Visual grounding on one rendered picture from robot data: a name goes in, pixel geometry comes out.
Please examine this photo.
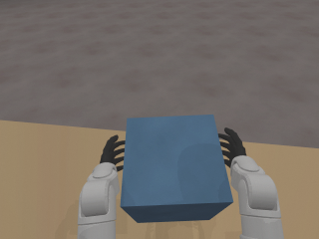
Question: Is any left robot forearm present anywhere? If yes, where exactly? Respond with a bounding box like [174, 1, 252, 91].
[77, 162, 120, 239]

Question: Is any left robot hand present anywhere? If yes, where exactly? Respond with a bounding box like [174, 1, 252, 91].
[100, 134, 126, 172]

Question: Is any carton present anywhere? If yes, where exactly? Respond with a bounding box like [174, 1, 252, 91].
[120, 115, 233, 223]

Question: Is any right robot forearm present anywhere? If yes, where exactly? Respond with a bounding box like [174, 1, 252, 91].
[230, 155, 284, 239]

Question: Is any right robot hand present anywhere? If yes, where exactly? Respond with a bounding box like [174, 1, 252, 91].
[218, 127, 246, 167]

